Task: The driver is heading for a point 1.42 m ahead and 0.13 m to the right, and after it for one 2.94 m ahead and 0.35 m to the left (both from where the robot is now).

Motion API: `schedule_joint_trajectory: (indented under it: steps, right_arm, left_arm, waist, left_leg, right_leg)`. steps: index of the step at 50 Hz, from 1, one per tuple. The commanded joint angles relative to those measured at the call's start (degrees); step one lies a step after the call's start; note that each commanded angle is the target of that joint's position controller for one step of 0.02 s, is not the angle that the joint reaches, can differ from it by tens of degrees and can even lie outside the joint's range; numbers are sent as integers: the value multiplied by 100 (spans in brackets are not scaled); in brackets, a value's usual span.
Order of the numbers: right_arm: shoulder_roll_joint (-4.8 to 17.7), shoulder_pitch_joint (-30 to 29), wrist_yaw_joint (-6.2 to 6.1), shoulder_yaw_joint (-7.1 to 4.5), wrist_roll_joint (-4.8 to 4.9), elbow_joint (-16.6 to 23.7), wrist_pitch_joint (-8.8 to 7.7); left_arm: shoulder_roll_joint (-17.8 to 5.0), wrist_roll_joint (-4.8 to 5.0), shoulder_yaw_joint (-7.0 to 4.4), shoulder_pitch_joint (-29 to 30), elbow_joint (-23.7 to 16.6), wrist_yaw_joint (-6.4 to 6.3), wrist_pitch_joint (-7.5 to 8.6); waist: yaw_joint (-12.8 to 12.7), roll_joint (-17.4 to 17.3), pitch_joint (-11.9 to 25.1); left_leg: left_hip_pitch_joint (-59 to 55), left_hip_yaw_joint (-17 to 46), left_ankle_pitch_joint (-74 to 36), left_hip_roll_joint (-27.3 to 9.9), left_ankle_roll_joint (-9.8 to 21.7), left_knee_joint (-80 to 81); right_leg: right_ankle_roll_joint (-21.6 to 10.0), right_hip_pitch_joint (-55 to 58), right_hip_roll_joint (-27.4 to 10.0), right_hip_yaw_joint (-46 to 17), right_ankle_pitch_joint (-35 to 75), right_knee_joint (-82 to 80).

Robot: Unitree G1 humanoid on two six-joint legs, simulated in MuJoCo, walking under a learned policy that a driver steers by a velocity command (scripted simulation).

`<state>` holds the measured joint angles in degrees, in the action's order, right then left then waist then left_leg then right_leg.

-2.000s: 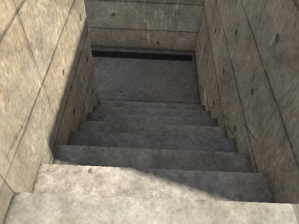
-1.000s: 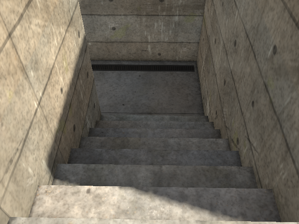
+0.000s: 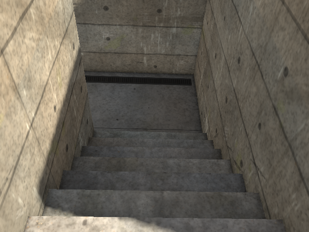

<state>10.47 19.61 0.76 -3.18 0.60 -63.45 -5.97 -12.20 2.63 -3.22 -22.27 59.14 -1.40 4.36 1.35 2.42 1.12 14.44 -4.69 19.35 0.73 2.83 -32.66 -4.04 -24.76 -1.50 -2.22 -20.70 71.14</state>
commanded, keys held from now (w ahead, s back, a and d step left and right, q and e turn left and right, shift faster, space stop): w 1.00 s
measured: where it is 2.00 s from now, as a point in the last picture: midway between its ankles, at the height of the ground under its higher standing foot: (138, 204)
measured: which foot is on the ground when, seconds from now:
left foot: down 0.00-0.36, up 0.38-0.92, down 0.94-1.00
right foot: up 0.00-0.30, down 0.32-0.94, up 0.96-1.00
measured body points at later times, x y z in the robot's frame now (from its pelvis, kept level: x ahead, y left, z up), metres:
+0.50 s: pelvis +0.24 -0.04 -0.01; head +0.25 -0.04 +0.44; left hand +0.26 +0.20 -0.16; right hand +0.27 -0.30 -0.15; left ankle +0.18 +0.10 -0.62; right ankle +0.27 -0.13 -0.73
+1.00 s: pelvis +0.49 +0.08 -0.18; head +0.49 +0.10 +0.27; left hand +0.43 +0.34 -0.33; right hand +0.58 -0.18 -0.30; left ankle +0.53 +0.18 -0.92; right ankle +0.32 -0.12 -0.64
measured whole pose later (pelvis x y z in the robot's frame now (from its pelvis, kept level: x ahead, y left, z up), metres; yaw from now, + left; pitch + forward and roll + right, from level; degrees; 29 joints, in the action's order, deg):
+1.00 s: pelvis +0.49 +0.08 -0.18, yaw +0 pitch +1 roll -4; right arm 13.3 13.5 3.1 -3.8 -0.1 -53.5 -3.1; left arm -14.0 2.6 -4.2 -27.2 58.8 -3.0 3.0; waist -1.3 -0.4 1.9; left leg 19.8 -0.5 11.5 -3.6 1.8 -32.3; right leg 2.1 -24.0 -1.6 -7.6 -48.1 103.2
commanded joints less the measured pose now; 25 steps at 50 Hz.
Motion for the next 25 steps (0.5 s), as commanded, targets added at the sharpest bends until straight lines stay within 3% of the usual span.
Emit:
schedule_joint_trajectory:
  steps: [1,3,7,10,11,13,14,16,17,18,19,20,21,22,23,24,25]
  right_arm:
    - [314,332,43,90,-73,126,-4]
    - [293,743,-38,133,-82,32,13]
    - [656,926,-203,117,-160,104,64]
    - [741,979,-258,106,-84,132,98]
    - [767,1070,-222,79,-119,115,107]
    - [765,1121,-204,38,-36,90,145]
    - [819,1074,-183,-3,-167,73,141]
    - [745,245,-196,4,-81,273,164]
    - [822,141,-182,26,87,269,176]
    - [106,946,-130,159,-21,203,132]
    - [-116,1672,-59,197,-41,-23,-64]
    - [271,1221,-65,62,266,320,-132]
    - [550,476,-160,-7,371,633,-85]
    - [644,251,-247,-48,274,740,45]
    - [613,432,-291,-78,163,706,201]
    - [529,690,-293,-105,135,699,317]
    - [567,704,-311,-169,134,727,398]
  left_arm:
    - [-388,-57,-136,71,-383,13,111]
    - [-336,-68,-169,223,-425,52,-8]
    - [-129,-138,-76,1388,-903,57,-44]
    - [-102,-109,-25,2180,-1205,188,-17]
    - [-105,-115,-14,2171,-1217,228,-33]
    - [-175,-87,-9,2250,-1314,279,-53]
    - [-394,-141,-123,1359,-937,347,-27]
    - [-893,-219,-391,-774,-227,347,17]
    - [-899,-158,-414,-784,-369,313,27]
    - [-1394,-228,-441,-747,-442,293,39]
    - [-808,-240,-158,-423,-673,393,66]
    - [-754,-199,-194,-615,-522,459,55]
    - [-601,-173,-147,-194,-548,502,85]
    - [-451,-199,-61,319,-643,514,111]
    - [-308,-273,8,672,-703,515,169]
    - [-287,-255,25,831,-725,459,199]
    - [-148,-226,94,755,-713,397,208]
  waist:
    - [-96,-700,-694]
    - [-78,-773,-710]
    - [35,-567,-857]
    - [172,-669,-953]
    - [178,-790,-793]
    - [103,-774,-866]
    - [-248,-735,-414]
    - [-1289,-880,318]
    - [-1527,-745,178]
    - [-992,1016,642]
    - [-485,1378,1069]
    - [-626,1394,933]
    - [-505,579,210]
    - [-331,15,-130]
    - [-90,-71,-167]
    - [125,25,-232]
    - [219,-135,-323]
  left_leg:
    - [-764,1859,-617,-1375,645,2181]
    - [-739,1412,-1432,-1219,649,2225]
    - [-876,1065,-2691,-1286,709,2218]
    - [-506,690,-2793,-1093,613,2321]
    - [-324,545,-2981,-1045,675,2243]
    - [-545,517,-3073,-1193,751,2099]
    - [-636,490,-4144,-1534,790,1567]
    - [96,64,-5172,-1051,532,-275]
    - [188,7,-4439,-619,356,-1564]
    - [1467,143,-516,39,101,-4407]
    - [2203,1568,1848,552,193,-5576]
    - [2731,1632,1424,480,222,-5815]
    - [3056,1334,926,140,232,-5801]
    - [2809,1250,420,-152,189,-5452]
    - [2235,1238,164,-436,161,-5100]
    - [2075,1249,22,-644,141,-4748]
    - [2055,1282,-222,-754,123,-4367]
  right_leg:
    - [-151,-1839,-601,-150,975,37]
    - [-36,-1743,-599,56,1188,-441]
    - [154,-1988,-551,159,1923,-2170]
    - [160,-1296,-228,483,2492,-3219]
    - [174,-752,-110,577,2510,-3031]
    - [66,-649,-96,512,2192,-3151]
    - [-108,43,-62,413,2723,-2146]
    - [-328,2291,361,673,2016,-2005]
    - [-468,2409,297,594,1237,-3725]
    - [-1243,3526,-1148,-1420,1849,-3713]
    - [-1683,3582,-1601,-2840,3494,-3917]
    - [-1806,3049,-1976,-3415,2179,-5107]
    - [-1665,2288,-1975,-3207,1295,-5349]
    - [-1527,1361,-1909,-2648,1276,-5422]
    - [-1395,620,-1673,-2155,1170,-5518]
    - [-1315,303,-1469,-1933,853,-5536]
    - [-1263,78,-1279,-1680,835,-5421]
